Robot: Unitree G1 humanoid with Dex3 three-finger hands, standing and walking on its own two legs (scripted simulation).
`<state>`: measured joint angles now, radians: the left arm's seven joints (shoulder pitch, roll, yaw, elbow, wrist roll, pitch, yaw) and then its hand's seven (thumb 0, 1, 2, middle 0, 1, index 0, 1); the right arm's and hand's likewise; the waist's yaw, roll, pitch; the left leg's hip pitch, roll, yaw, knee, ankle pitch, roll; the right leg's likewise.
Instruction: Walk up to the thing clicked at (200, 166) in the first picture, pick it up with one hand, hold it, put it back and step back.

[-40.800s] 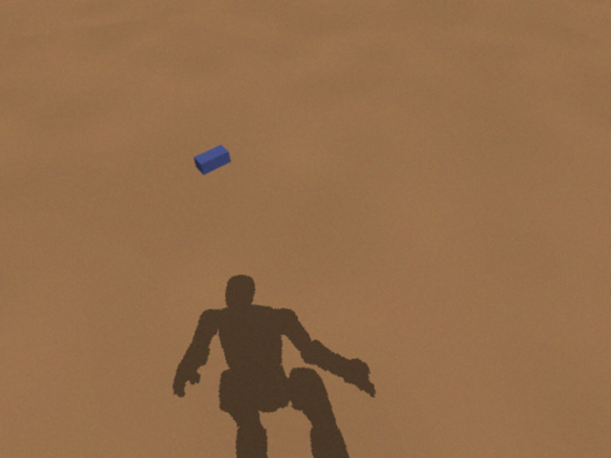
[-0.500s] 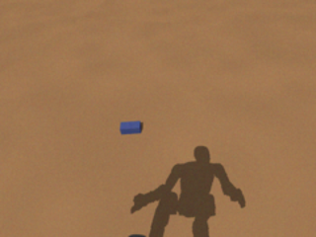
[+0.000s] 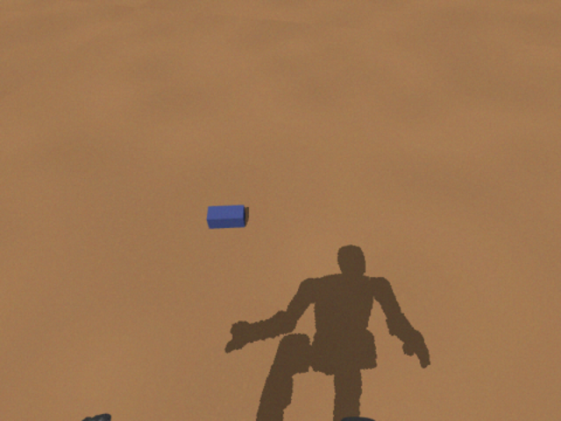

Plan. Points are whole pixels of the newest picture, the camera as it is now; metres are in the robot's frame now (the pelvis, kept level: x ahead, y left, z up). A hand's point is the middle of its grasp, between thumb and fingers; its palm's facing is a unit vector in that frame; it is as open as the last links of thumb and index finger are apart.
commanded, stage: step back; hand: left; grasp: from above
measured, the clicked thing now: (226, 216) +1.04 +0.26 -0.73
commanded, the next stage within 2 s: stand in 0.26 s
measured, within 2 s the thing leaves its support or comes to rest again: neither
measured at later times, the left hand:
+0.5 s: hand out of the picture +0.12 +0.27 -0.14, palm faces +0.02 -0.95 -0.32, open 7.4 cm
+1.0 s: hand out of the picture +0.08 +0.26 -0.13, palm faces -0.01 -0.94 -0.35, open 7.4 cm
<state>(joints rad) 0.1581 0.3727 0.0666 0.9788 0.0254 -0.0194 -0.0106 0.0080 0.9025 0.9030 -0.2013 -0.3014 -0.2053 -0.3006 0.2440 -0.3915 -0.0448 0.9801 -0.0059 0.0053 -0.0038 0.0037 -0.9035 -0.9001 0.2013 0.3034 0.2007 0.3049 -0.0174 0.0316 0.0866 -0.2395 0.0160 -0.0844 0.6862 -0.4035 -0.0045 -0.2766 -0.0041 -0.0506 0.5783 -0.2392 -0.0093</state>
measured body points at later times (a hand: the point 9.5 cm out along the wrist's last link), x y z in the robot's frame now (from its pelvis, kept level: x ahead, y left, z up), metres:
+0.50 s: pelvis +0.03 +0.02 +0.02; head +0.04 +0.03 +0.47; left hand +0.12 +0.32 -0.12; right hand +0.14 -0.28 -0.11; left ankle +0.01 +0.14 -0.73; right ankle +0.04 -0.12 -0.73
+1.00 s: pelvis +0.02 +0.01 +0.02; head +0.03 +0.00 +0.47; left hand +0.08 +0.31 -0.11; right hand +0.10 -0.29 -0.12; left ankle +0.01 +0.14 -0.73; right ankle +0.04 -0.12 -0.73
